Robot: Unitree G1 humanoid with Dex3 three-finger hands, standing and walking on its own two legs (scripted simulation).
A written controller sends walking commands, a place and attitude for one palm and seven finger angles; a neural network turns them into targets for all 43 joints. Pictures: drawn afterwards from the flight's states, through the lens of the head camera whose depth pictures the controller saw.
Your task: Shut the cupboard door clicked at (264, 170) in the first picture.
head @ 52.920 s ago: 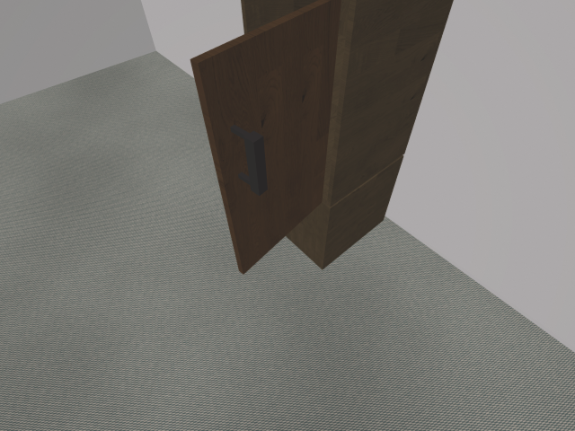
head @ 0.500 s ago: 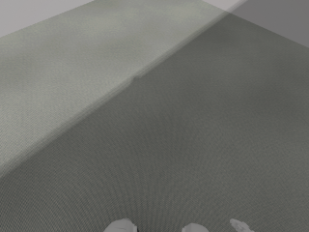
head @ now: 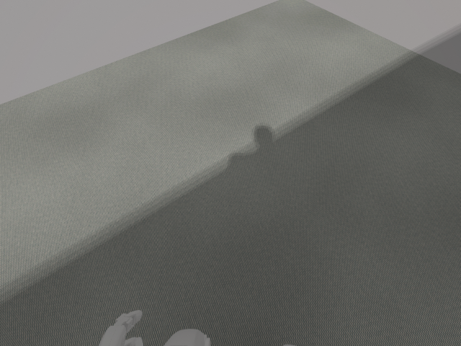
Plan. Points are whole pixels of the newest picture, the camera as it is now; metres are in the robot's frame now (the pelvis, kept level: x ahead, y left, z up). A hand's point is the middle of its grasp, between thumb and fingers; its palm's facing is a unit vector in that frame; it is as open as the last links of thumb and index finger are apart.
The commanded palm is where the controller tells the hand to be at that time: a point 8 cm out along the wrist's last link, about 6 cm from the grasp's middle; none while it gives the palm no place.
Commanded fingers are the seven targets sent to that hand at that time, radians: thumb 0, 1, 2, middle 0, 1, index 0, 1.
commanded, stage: walk to a spot facing it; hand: left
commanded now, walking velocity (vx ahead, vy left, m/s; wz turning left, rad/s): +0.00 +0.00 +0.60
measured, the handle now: out of the picture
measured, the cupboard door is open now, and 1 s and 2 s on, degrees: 22 22 22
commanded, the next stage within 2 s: turn to face it in 0.14 s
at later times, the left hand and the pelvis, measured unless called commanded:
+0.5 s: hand out of the picture +0.10 +0.23 -0.17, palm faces +0.21 -0.95 -0.21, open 7.3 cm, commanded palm none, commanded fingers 0.00 0.90 0.90 -0.20 -0.30 -0.20 -0.30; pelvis +0.12 +0.03 +0.00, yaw +8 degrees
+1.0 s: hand (131, 290) +0.25 +0.23 -0.18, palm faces -0.10 -0.97 -0.23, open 7.3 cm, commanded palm none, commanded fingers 0.00 0.90 0.90 -0.20 -0.30 -0.20 -0.30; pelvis +0.16 +0.04 -0.01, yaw -10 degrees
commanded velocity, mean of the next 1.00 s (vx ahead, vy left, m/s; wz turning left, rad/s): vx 0.00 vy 0.00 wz -0.35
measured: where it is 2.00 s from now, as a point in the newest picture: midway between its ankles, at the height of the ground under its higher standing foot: outside the picture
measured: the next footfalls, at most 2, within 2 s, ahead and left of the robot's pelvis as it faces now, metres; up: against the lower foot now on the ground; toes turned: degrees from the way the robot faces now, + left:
left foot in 0.26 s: +0.17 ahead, +0.13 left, +0.00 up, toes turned +15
right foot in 0.66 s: +0.18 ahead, -0.10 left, +0.00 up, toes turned -2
